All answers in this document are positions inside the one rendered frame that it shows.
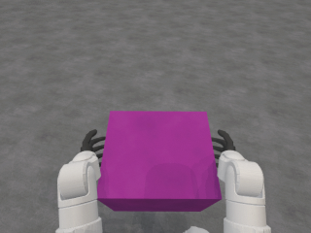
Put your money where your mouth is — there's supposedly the right robot hand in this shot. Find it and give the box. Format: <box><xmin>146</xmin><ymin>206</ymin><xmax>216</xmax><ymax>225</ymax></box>
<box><xmin>211</xmin><ymin>129</ymin><xmax>236</xmax><ymax>168</ymax></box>

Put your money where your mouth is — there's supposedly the left robot hand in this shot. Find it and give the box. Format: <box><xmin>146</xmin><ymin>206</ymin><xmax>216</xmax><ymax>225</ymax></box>
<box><xmin>80</xmin><ymin>129</ymin><xmax>106</xmax><ymax>167</ymax></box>

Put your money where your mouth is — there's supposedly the carton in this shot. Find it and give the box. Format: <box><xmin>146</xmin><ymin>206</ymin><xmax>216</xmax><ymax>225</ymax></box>
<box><xmin>97</xmin><ymin>111</ymin><xmax>223</xmax><ymax>212</ymax></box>

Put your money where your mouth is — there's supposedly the robot left forearm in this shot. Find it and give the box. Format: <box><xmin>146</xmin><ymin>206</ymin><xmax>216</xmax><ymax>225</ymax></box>
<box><xmin>55</xmin><ymin>150</ymin><xmax>103</xmax><ymax>233</ymax></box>

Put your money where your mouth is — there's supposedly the robot right forearm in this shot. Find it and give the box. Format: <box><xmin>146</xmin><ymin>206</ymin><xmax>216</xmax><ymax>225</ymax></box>
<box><xmin>217</xmin><ymin>150</ymin><xmax>271</xmax><ymax>233</ymax></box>

